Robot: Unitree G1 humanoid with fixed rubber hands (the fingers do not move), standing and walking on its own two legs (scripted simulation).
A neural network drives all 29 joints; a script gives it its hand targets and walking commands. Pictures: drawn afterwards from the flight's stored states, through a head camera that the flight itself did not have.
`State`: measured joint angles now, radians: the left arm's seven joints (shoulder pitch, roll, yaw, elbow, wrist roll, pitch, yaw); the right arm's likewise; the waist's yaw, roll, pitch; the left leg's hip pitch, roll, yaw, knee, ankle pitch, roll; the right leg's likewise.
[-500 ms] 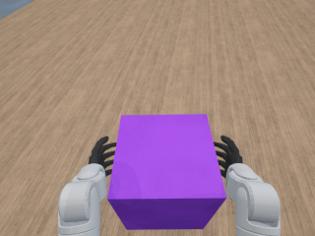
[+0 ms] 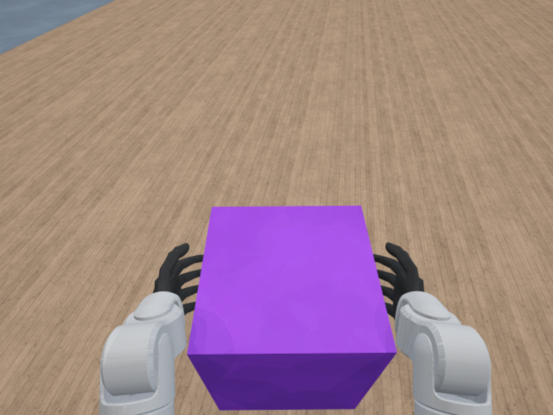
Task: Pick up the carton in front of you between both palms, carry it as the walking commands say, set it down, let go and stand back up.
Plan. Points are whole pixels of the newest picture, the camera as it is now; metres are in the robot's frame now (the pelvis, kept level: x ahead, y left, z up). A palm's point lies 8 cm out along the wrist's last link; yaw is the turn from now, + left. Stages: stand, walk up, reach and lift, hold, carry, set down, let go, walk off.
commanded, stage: carry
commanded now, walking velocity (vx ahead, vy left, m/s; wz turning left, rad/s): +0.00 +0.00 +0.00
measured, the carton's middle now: (286, 313) +0.27 +0.00 +0.02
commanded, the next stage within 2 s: hold in 1.16 s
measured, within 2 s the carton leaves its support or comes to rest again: neither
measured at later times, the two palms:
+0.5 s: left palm (161, 334) +0.20 +0.15 +0.09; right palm (413, 334) +0.20 -0.15 +0.09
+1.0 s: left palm (174, 339) +0.22 +0.15 +0.04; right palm (396, 340) +0.22 -0.14 +0.04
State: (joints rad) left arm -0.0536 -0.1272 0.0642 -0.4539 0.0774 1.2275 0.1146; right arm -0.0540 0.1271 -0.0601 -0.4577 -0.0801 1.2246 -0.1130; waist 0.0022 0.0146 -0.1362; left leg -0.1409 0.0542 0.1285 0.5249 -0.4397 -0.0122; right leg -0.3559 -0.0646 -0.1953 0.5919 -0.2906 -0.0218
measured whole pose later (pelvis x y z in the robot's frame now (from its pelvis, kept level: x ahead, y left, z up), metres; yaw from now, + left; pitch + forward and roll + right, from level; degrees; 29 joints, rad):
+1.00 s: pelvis -0.06 +0.01 +0.01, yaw +0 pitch +2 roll +0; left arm -0.20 -0.14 0.16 0.16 0.23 0.76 0.02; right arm -0.20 0.14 -0.15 0.15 -0.24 0.76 -0.02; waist 0.00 0.00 -0.08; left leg -0.20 0.03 0.14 0.52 -0.35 0.01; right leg -0.38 -0.08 -0.18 0.50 -0.15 -0.03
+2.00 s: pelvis -0.10 -0.02 -0.02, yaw +8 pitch +6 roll +0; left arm -0.68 -0.13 0.58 0.65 0.47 0.34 -0.09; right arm -0.66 0.21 -0.53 0.58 -0.44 0.38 -0.01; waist 0.01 0.03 0.14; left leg -0.50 -0.05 -0.11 0.75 -0.36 -0.02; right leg -0.61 0.05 0.04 0.69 -0.19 -0.02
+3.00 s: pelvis -0.14 -0.02 -0.26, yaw +11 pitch +48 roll +3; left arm -1.19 0.08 0.40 0.76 0.16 0.27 0.05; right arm -1.11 0.00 -0.49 0.60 -0.22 0.31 -0.08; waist -0.04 0.03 -0.04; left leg -1.97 -0.16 -0.06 1.75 -0.62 -0.05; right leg -2.09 0.09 0.10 1.67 -0.41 0.05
